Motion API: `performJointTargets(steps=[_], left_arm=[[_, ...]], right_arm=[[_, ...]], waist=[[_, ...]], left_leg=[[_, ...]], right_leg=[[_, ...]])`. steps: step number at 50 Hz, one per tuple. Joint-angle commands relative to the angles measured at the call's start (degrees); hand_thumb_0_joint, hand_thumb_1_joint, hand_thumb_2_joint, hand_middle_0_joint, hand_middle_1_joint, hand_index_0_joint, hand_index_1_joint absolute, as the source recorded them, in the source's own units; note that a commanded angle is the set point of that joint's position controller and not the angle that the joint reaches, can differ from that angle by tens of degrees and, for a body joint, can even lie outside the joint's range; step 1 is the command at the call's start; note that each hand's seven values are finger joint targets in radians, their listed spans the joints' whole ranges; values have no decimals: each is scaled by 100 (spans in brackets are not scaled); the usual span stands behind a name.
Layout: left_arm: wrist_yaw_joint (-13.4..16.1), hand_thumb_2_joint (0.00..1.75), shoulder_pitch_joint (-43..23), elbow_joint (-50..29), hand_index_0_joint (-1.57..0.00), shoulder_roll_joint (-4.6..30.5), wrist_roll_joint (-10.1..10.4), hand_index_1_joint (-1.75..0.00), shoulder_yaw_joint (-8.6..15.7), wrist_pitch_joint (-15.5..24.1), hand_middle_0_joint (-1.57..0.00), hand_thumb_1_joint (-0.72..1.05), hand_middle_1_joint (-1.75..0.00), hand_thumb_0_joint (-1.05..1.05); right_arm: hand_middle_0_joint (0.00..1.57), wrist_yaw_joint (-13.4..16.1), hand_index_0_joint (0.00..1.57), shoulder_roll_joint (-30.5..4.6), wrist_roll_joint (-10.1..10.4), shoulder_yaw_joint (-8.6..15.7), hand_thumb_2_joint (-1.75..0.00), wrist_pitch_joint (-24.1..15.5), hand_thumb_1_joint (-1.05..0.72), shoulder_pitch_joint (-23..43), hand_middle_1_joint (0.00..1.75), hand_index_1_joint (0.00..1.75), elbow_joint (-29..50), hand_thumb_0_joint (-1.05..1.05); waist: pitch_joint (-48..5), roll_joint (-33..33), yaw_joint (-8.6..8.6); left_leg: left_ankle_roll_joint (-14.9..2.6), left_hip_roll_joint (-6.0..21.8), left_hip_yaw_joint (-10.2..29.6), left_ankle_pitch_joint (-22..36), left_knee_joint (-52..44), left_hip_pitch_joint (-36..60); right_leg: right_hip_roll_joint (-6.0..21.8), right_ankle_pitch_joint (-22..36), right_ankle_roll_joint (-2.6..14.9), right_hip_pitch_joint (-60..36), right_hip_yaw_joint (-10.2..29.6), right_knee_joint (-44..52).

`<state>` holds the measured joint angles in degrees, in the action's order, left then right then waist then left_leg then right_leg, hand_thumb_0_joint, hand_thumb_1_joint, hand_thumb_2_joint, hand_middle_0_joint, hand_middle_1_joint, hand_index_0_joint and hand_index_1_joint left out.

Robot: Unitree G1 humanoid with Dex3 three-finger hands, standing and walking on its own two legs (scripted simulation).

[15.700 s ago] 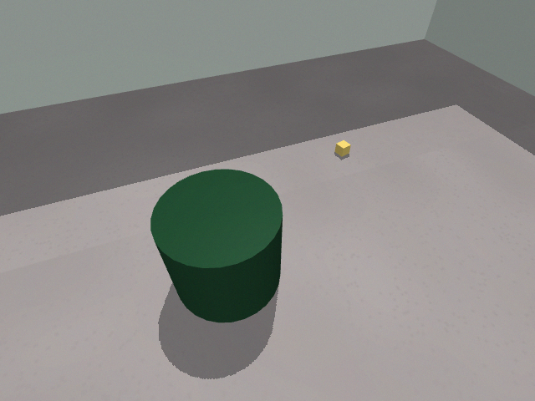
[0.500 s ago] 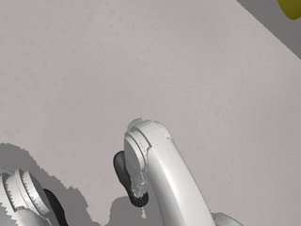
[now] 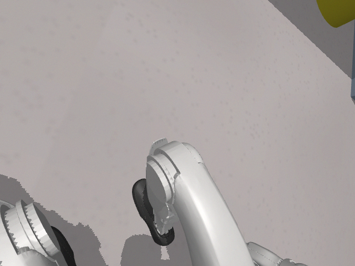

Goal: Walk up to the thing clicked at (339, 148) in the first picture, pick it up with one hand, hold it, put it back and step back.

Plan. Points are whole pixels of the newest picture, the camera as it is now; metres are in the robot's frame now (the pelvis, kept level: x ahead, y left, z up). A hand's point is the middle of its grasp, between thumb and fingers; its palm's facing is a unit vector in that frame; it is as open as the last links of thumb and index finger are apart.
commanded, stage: rest palm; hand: left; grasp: from above
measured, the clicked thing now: out of the picture +0.40 +0.34 -0.28
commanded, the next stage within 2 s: close in 0.26 s
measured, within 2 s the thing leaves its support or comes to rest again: neither
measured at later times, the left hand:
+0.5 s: hand out of the picture +0.40 +0.34 -0.26, palm faces +0.02 -0.49 -0.87, open 13.2 cm
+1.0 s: hand out of the picture +0.40 +0.33 -0.26, palm faces +0.03 -0.50 -0.87, open 11.4 cm
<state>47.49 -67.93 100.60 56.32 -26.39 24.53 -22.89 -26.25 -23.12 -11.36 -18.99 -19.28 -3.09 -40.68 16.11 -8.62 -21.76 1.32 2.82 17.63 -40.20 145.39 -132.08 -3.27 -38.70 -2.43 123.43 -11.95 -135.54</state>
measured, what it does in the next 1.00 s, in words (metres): stands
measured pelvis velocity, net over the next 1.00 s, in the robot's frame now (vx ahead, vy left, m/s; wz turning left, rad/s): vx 0.00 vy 0.00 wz -0.01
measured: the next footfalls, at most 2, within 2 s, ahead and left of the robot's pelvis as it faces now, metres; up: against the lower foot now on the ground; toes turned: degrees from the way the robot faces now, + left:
none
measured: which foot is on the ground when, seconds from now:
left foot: down 0.00-1.00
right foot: down 0.00-1.00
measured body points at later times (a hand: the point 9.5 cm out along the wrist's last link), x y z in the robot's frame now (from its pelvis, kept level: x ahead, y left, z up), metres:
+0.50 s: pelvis +0.00 +0.00 +0.00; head +0.29 +0.12 +0.32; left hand +0.40 +0.36 -0.21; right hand +0.03 -0.25 -0.04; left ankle +0.07 +0.13 -0.28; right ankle +0.12 -0.12 -0.28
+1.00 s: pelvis +0.00 +0.00 +0.00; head +0.28 +0.12 +0.32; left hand +0.40 +0.35 -0.21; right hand +0.03 -0.25 -0.04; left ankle +0.07 +0.13 -0.28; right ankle +0.12 -0.12 -0.28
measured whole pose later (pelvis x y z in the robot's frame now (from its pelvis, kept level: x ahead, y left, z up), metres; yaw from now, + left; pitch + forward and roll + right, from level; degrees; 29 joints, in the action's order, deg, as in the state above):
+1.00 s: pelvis +0.00 +0.00 +0.00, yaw -1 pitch +22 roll -15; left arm 48.4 -65.7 101.5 56.6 -22.8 24.5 -21.3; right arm -25.2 -24.6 -11.4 -20.4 -20.3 -2.8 -41.5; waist 16.7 -9.1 -22.7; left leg 2.0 2.8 19.6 -41.5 146.6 -129.8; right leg -3.8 -39.1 -2.3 121.2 -13.4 -135.7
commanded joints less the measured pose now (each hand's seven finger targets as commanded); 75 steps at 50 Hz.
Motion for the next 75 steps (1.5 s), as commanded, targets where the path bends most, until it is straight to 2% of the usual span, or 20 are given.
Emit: performJointTargets(steps=[1, 4, 13, 14, 18, 21, 24, 25, 31, 35, 38, 41, 45, 48, 53, 58, 60, 62, 71, 75], left_arm=[[255, 96, -1179, -498, -14, 1102, -57, -89, -141, 97, -19, -47, -83, 0], [289, 95, -1231, -528, -15, 1206, -130, -88, -144, 129, -20, -46, -83, 0], [258, 94, -1028, -399, -18, 1150, 96, -86, -163, 169, -23, -42, -80, 0], [275, 94, -1044, -404, -18, 1234, 6, -86, -155, 180, -23, -42, -80, 0], [280, 93, -910, -315, -18, 1159, 68, -85, -184, 167, -23, -42, -79, 0], [277, 86, -836, -358, -31, 1165, 135, -79, -219, 178, -35, -24, -75, 0], [287, 80, -851, -398, -32, 1211, 117, -75, -236, 186, -36, -21, -71, 0], [271, 80, -834, -461, -32, 1172, 221, -75, -221, 193, -36, -21, -71, 0], [294, 75, -731, -385, -40, 1231, 116, -69, -153, 205, -43, -12, -64, 0], [320, 70, -706, -426, -43, 1117, 224, -62, -164, 200, -47, -8, -58, 0], [342, 68, -729, -408, -44, 1153, 135, -61, -202, 204, -48, -7, -56, 0], [331, 66, -731, -434, -47, 1023, 272, -58, -245, 199, -51, -4, -53, 0], [307, 66, -606, -399, -50, 1167, 162, -55, -214, 201, -54, -1, -50, 0], [309, 63, -648, -418, -50, 1082, 252, -53, -200, 187, -54, 0, -48, 0], [312, 61, -590, -390, -56, 1103, 79, -50, -233, 188, -60, 6, -45, 0], [289, 59, -613, -454, -56, 926, 359, -47, -290, 188, -62, 7, -41, 0], [280, 56, -611, -394, -58, 1024, 238, -45, -308, 178, -63, 10, -39, 0], [275, 58, -595, -421, -60, 997, 249, -46, -286, 194, -65, 11, -40, 0], [320, 57, -575, -346, -63, 894, 202, -42, -305, 207, -69, 15, -36, 0], [341, 52, -599, -414, -66, 807, 358, -39, -311, 231, -71, 18, -33, 0]], right_arm=[[20, -14, 20, -2014, -4, 453, -91, 1, -91, -1250, 30, 30, -223, 0], [20, 11, 20, -2069, -11, 445, -91, -31, -92, -1194, 30, 30, -301, 0], [20, 29, 20, -2131, -15, 395, -91, -67, -92, -1181, 30, 30, -231, 0], [20, 40, 20, -2133, -20, 392, -91, -76, -92, -1202, 30, 30, -299, 0], [20, 37, 20, -2142, -31, 350, -91, -59, -91, -1199, 30, 30, -253, 0], [20, 34, 20, -2184, -28, 358, -90, -54, -90, -1199, 30, 30, -169, 0], [20, 39, 20, -2189, -25, 342, -90, -57, -90, -1178, 30, 30, -208, 0], [20, 34, 20, -2147, -12, 341, -90, -65, -90, -1129, 30, 30, -174, 0], [20, 68, 20, -2134, 0, 334, -90, -93, -90, -1153, 30, 30, -267, 0], [20, 68, 20, -2147, 0, 360, -90, -92, -90, -1112, 30, 30, -218, 0], [20, 72, 20, -2149, 10, 367, -90, -94, -90, -1118, 30, 30, -273, 0], [20, 61, 20, -2142, -2, 353, -90, -98, -90, -1026, 30, 30, -214, 0], [20, 87, 20, -2103, 4, 326, -90, -104, -90, -1136, 30, 30, -255, 0], [20, 84, 20, -2134, 8, 364, -90, -128, -89, -1052, 30, 30, -294, 0], [20, 100, 20, -2118, 16, 388, -90, -109, -89, -1088, 30, 30, -315, 0], [20, 87, 20, -2149, 19, 421, -90, -153, -89, -1015, 30, 30, -294, 0], [20, 88, 20, -2138, 26, 416, -90, -128, -89, -1090, 30, 30, -317, 0], [20, 95, 20, -2168, 48, 441, -90, -136, -89, -1014, 30, 30, -346, 0], [20, 98, 20, -2139, 41, 476, -90, -146, -89, -1091, 30, 30, -422, 0], [20, 93, 20, -2151, 22, 496, -90, -179, -89, -1021, 30, 30, -392, 0]], waist=[[-3692, 2968, -490], [-3641, 2917, -490], [-3538, 2734, -510], [-3573, 2813, -508], [-3545, 2858, -483], [-3405, 2793, -524], [-3357, 2777, -548], [-3323, 2703, -533], [-3485, 2597, -514], [-3440, 2643, -495], [-3342, 2726, -522], [-3313, 2606, -544], [-3416, 2576, -506], [-3334, 2594, -468], [-3332, 2697, -467], [-3292, 2553, -513], [-3207, 2618, -520], [-3290, 2622, -441], [-3292, 2668, -452], [-3304, 2532, -505]], left_leg=[[-104, 217, -441, 853, -1463, 2875], [-120, 208, -533, 765, -1425, 2712], [-125, 206, -473, 872, -1370, 2757], [-124, 198, -497, 865, -1391, 2722], [-100, 228, -452, 1038, -1401, 2841], [-119, 214, -402, 924, -1386, 2853], [-144, 187, -433, 818, -1376, 2696], [-151, 178, -422, 817, -1346, 2706], [-175, 181, -483, 799, -1274, 2619], [-162, 201, -411, 764, -1318, 2722], [-150, 197, -359, 694, -1389, 2717], [-169, 175, -391, 715, -1299, 2721], [-180, 159, -512, 821, -1234, 2598], [-174, 174, -465, 729, -1279, 2641], [-151, 186, -419, 689, -1404, 2714], [-166, 148, -425, 672, -1338, 2817], [-185, 150, -387, 642, -1377, 2699], [-150, 158, -444, 626, -1370, 2748], [-152, 163, -386, 633, -1440, 2824], [-195, 120, -402, 612, -1342, 2850]], right_leg=[[-123, 1586, 215, -1917, -560, 1155], [-142, 1554, 211, -1978, -514, 1277], [-132, 1644, 178, -2049, -573, 1229], [-144, 1663, 178, -2097, -556, 1282], [-168, 1797, 194, -2117, -605, 1208], [-155, 1687, 185, -2064, -647, 1152], [-166, 1626, 180, -2041, -618, 1235], [-127, 1610, 165, -2018, -617, 1180], [-193, 1606, 152, -2165, -564, 1360], [-184, 1557, 165, -2129, -619, 1279], [-146, 1528, 173, -2044, -654, 1224], [-131, 1518, 157, -2034, -623, 1216], [-194, 1638, 145, -2164, -528, 1373], [-156, 1526, 145, -2079, -571, 1283], [-174, 1517, 179, -2079, -612, 1277], [-146, 1464, 148, -2058, -634, 1204], [-146, 1446, 162, -1967, -636, 1217], [-147, 1427, 164, -2031, -625, 1230], [-142, 1442, 183, -2056, -642, 1223], [-132, 1384, 163, -2068, -628, 1259]])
